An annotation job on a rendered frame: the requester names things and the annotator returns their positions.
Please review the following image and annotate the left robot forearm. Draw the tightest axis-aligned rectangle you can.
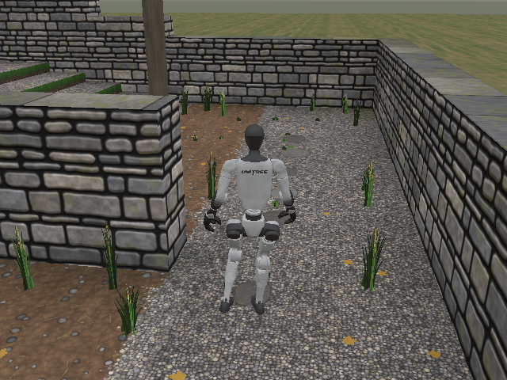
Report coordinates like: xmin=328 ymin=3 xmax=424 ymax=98
xmin=206 ymin=190 xmax=222 ymax=219

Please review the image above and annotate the right robot thigh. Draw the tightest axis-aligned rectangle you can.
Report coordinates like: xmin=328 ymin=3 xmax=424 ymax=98
xmin=255 ymin=221 xmax=280 ymax=270

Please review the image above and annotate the right robot hand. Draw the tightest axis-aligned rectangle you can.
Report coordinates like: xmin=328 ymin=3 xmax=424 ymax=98
xmin=278 ymin=211 xmax=296 ymax=224

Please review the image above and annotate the left robot thigh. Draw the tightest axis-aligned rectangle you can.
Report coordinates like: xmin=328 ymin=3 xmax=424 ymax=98
xmin=226 ymin=219 xmax=242 ymax=263

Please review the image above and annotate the right robot forearm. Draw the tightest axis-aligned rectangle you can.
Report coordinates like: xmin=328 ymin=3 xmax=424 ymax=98
xmin=283 ymin=189 xmax=295 ymax=214

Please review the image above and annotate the robot thigh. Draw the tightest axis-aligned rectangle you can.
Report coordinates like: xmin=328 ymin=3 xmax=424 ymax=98
xmin=255 ymin=221 xmax=280 ymax=270
xmin=226 ymin=219 xmax=242 ymax=263

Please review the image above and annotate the left robot hand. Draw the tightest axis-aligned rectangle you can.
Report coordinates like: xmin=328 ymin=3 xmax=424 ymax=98
xmin=203 ymin=214 xmax=221 ymax=232

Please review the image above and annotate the robot left upper arm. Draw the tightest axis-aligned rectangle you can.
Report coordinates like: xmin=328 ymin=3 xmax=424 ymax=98
xmin=215 ymin=159 xmax=238 ymax=203

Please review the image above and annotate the robot right upper arm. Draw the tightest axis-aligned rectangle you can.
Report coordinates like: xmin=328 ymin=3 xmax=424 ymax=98
xmin=271 ymin=159 xmax=292 ymax=202

